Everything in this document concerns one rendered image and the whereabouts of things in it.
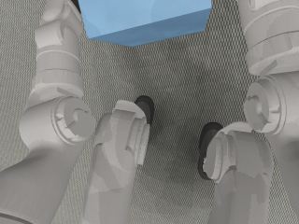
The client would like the robot right thigh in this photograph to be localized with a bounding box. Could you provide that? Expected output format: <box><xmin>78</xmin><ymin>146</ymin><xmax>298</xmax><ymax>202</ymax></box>
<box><xmin>207</xmin><ymin>130</ymin><xmax>271</xmax><ymax>224</ymax></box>

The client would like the carton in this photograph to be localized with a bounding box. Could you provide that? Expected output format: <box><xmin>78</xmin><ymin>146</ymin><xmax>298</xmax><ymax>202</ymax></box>
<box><xmin>78</xmin><ymin>0</ymin><xmax>212</xmax><ymax>47</ymax></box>

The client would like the robot left upper arm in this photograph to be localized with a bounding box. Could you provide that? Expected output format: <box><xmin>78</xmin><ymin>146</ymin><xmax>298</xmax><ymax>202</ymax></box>
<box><xmin>0</xmin><ymin>95</ymin><xmax>95</xmax><ymax>224</ymax></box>

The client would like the left robot forearm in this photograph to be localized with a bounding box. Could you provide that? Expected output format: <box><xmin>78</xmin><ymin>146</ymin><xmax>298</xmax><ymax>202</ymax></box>
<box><xmin>23</xmin><ymin>0</ymin><xmax>85</xmax><ymax>112</ymax></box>

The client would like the robot left thigh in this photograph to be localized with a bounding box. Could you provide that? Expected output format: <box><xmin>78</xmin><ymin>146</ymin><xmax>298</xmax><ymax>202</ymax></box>
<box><xmin>79</xmin><ymin>109</ymin><xmax>150</xmax><ymax>224</ymax></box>

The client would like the left robot hand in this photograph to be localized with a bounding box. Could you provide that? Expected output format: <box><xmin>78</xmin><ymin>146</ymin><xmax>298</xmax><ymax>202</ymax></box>
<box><xmin>71</xmin><ymin>0</ymin><xmax>81</xmax><ymax>14</ymax></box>

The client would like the robot thigh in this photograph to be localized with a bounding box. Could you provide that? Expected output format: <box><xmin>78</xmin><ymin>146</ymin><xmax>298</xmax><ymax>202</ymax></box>
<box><xmin>207</xmin><ymin>130</ymin><xmax>271</xmax><ymax>224</ymax></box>
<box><xmin>79</xmin><ymin>109</ymin><xmax>150</xmax><ymax>224</ymax></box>

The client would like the right robot forearm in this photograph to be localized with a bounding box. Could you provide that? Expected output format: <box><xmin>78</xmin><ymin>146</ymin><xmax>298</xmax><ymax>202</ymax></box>
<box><xmin>235</xmin><ymin>0</ymin><xmax>299</xmax><ymax>77</ymax></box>

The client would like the robot right upper arm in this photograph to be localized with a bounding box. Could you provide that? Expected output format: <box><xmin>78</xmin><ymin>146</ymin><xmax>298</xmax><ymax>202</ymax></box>
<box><xmin>243</xmin><ymin>70</ymin><xmax>299</xmax><ymax>221</ymax></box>

